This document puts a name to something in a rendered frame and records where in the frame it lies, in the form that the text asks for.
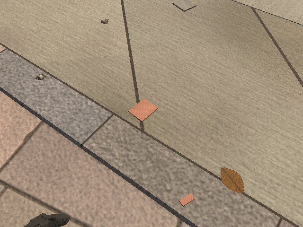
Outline left robot hand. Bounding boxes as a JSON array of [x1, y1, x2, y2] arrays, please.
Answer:
[[24, 213, 70, 227]]

